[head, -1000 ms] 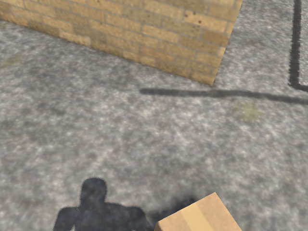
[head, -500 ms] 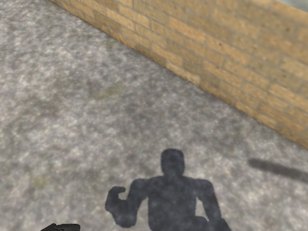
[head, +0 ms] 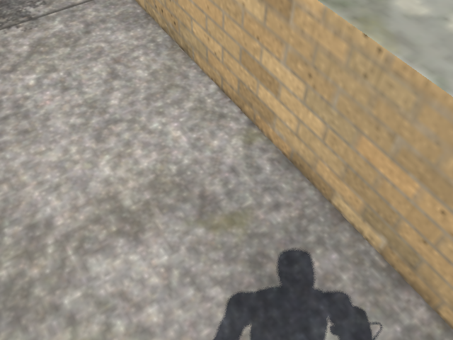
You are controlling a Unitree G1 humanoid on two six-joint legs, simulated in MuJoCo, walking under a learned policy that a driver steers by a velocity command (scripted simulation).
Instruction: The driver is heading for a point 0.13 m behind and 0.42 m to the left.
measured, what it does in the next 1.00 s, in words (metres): walks ahead, turning left: left foot, then right foot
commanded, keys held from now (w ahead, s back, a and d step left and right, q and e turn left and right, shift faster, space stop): q+shift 0.46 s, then w+q+shift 0.54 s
